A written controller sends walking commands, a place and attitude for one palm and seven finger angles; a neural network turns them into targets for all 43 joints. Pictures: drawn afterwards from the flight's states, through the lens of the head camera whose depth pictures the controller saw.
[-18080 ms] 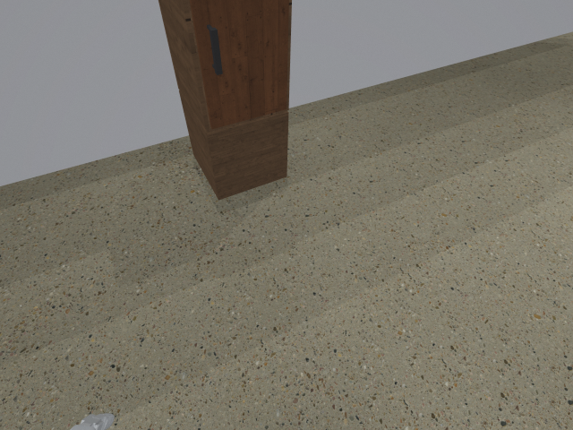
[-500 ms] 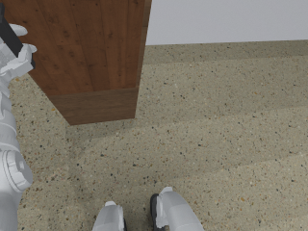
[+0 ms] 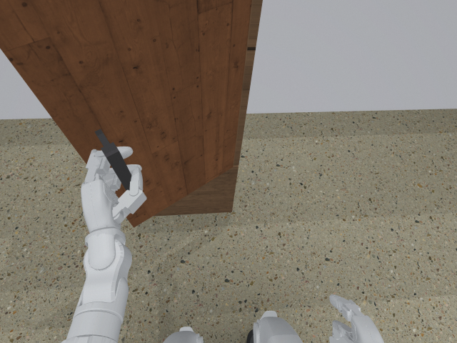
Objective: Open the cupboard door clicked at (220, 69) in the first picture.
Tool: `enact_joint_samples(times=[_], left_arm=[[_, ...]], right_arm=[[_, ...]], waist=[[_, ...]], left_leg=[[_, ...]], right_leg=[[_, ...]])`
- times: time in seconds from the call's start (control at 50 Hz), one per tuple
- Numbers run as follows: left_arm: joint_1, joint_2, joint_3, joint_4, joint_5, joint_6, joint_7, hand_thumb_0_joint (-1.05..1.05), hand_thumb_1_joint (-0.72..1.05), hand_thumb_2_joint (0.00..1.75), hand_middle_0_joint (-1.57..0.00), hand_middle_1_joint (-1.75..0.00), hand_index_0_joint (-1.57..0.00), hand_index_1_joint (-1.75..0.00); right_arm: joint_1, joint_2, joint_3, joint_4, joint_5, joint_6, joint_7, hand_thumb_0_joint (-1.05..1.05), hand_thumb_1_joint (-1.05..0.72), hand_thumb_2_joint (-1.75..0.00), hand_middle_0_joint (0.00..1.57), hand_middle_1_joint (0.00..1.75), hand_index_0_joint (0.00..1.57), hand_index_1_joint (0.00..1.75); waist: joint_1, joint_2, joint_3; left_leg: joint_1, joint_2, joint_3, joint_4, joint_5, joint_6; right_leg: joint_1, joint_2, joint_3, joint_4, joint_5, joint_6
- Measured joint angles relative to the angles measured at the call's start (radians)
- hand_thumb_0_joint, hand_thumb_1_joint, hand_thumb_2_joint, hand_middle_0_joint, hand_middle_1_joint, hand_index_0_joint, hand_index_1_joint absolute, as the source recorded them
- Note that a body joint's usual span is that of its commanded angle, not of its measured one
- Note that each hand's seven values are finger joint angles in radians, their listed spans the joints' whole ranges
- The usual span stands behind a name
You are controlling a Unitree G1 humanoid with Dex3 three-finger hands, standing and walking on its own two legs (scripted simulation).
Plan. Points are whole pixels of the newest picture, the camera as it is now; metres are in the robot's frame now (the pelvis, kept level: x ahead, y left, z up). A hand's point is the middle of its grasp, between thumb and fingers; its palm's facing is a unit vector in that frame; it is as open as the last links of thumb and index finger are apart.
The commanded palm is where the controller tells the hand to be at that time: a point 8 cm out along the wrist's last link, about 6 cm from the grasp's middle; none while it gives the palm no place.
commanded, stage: pull the door open along its arc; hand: left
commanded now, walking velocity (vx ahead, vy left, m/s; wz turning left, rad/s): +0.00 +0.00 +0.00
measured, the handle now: (118, 166) +0.41 +0.20 +0.03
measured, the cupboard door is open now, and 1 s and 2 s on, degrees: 32 50 50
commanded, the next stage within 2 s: open thumb and fingers to let go in 0.28 s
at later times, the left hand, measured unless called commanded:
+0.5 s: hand (184, 216) +0.32 +0.08 +0.03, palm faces +0.50 -0.87 -0.04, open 6.4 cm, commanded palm +0.26 +0.13 +0.03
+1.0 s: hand (177, 221) +0.31 +0.09 +0.04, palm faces +0.48 -0.88 -0.01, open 13.8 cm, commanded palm +0.26 +0.14 +0.03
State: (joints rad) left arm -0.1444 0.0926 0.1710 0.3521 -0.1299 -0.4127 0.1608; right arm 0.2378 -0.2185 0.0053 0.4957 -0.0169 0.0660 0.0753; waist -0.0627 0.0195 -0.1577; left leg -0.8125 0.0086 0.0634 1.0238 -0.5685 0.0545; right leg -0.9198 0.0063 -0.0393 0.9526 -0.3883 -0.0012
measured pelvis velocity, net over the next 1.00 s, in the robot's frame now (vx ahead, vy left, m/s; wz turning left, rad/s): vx -0.04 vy -0.06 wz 0.09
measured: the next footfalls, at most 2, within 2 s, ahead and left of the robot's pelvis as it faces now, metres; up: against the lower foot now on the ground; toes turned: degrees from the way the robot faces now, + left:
none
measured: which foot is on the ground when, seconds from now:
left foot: down 0.00-1.00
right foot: down 0.00-1.00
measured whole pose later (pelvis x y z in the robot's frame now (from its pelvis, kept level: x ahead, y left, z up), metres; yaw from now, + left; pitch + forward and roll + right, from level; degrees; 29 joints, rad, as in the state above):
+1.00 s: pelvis -0.04 -0.06 +0.00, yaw +5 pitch +15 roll +1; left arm -0.18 -0.02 0.01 0.49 0.03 -0.47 0.51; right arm 0.19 -0.21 -0.01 0.63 -0.07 -0.04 0.00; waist -0.03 0.02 -0.13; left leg -0.79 -0.01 -0.01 1.02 -0.50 -0.01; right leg -0.89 -0.02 -0.11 1.00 -0.38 -0.08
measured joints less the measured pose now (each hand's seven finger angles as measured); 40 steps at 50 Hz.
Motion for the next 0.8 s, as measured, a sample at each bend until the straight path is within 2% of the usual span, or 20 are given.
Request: enact_joint_samples(times=[0.1,0.16,0.26,0.4,0.48,0.58,0.68,0.8], left_arm=[[0.073,-0.091,-0.112,-0.073,0.095,0.021,0.186,0.01,0.67,0.73,-0.31,-1.28,-0.33,-1.27],[0.100,-0.125,-0.163,-0.087,0.143,0.034,0.268,0.01,0.66,0.73,-0.32,-1.26,-0.33,-1.28],[0.133,-0.147,-0.214,-0.090,0.189,0.039,0.334,0.01,0.65,0.73,-0.32,-1.25,-0.32,-1.30],[0.143,-0.177,-0.255,-0.081,0.215,0.028,0.407,0.01,0.66,0.74,-0.30,-1.28,-0.30,-1.31],[0.106,-0.170,-0.252,-0.045,0.242,0.013,0.425,0.01,0.67,0.77,-0.31,-1.30,-0.30,-1.32],[0.072,-0.144,-0.226,-0.007,0.211,0.010,0.397,0.01,0.59,0.75,-0.33,-1.30,-0.31,-1.31],[0.039,-0.131,-0.199,0.040,0.181,-0.001,0.376,0.01,0.37,0.66,-0.33,-1.28,-0.32,-1.29],[0.002,-0.126,-0.172,0.092,0.168,-0.027,0.364,0.01,0.00,0.51,-0.32,-1.25,-0.31,-1.25]], right_arm=[[-0.059,0.036,0.011,-0.003,-0.022,0.013,-0.011,0.01,-0.91,-0.90,0.20,0.30,0.20,0.30],[-0.077,0.055,0.018,0.005,-0.031,0.015,-0.021,0.01,-0.91,-0.90,0.20,0.30,0.20,0.30],[-0.078,0.071,0.022,0.026,-0.042,0.002,-0.038,0.01,-0.91,-0.90,0.20,0.30,0.20,0.30],[-0.048,0.049,0.000,0.067,-0.059,-0.047,-0.045,0.01,-0.91,-0.90,0.20,0.30,0.20,0.30],[-0.043,0.031,-0.016,0.100,-0.067,-0.061,-0.056,0.01,-0.91,-0.90,0.20,0.30,0.20,0.30],[-0.038,0.017,-0.027,0.123,-0.061,-0.071,-0.067,0.01,-0.91,-0.90,0.20,0.30,0.20,0.30],[-0.035,0.011,-0.025,0.131,-0.057,-0.085,-0.074,0.01,-0.91,-0.90,0.20,0.30,0.20,0.30],[-0.041,0.010,-0.020,0.135,-0.056,-0.098,-0.075,0.01,-0.91,-0.90,0.20,0.30,0.20,0.30]], waist=[[0.030,-0.005,0.007],[0.041,-0.007,0.006],[0.049,-0.010,0.006],[0.051,-0.004,0.007],[0.053,-0.006,0.010],[0.047,-0.002,0.016],[0.038,0.000,0.018],[0.030,-0.002,0.020]], left_leg=[[0.029,-0.006,-0.007,0.004,-0.005,-0.009],[0.045,-0.007,-0.016,0.001,-0.004,-0.018],[0.069,-0.007,-0.036,-0.013,0.003,-0.035],[0.064,-0.008,-0.067,-0.013,0.010,-0.056],[0.047,-0.010,-0.077,-0.001,0.013,-0.065],[0.045,-0.010,-0.081,-0.004,0.025,-0.074],[0.047,-0.011,-0.081,-0.014,0.042,-0.079],[0.040,-0.011,-0.079,-0.013,0.055,-0.080]], right_leg=[[0.022,-0.006,-0.006,0.026,-0.019,-0.011],[0.037,-0.009,-0.015,0.032,-0.027,-0.020],[0.063,-0.011,-0.034,0.029,-0.036,-0.036],[0.066,-0.016,-0.064,0.035,-0.045,-0.057],[0.050,-0.019,-0.074,0.052,-0.048,-0.067],[0.047,-0.020,-0.078,0.054,-0.041,-0.076],[0.048,-0.020,-0.079,0.048,-0.028,-0.081],[0.040,-0.021,-0.077,0.046,-0.013,-0.084]])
